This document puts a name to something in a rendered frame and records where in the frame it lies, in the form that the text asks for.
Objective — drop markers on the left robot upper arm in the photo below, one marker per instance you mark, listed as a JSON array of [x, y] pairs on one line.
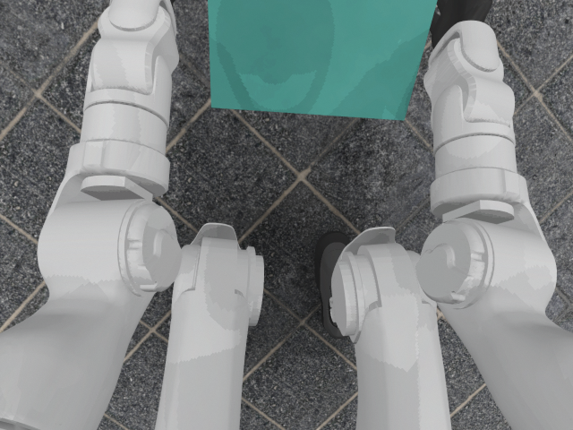
[[102, 261]]

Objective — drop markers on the robot left forearm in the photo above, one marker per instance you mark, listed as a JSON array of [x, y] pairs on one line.
[[126, 111]]

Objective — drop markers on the carton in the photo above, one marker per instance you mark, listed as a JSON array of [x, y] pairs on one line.
[[356, 58]]

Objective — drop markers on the robot right hand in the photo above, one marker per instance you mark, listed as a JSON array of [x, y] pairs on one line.
[[454, 11]]

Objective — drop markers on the right robot upper arm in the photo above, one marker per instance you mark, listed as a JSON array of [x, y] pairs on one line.
[[492, 284]]

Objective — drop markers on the right robot foot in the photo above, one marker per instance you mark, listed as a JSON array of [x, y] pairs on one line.
[[327, 251]]

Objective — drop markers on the robot right forearm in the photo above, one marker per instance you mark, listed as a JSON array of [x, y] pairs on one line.
[[473, 137]]

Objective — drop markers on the left robot thigh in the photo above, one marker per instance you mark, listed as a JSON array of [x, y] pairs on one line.
[[203, 378]]

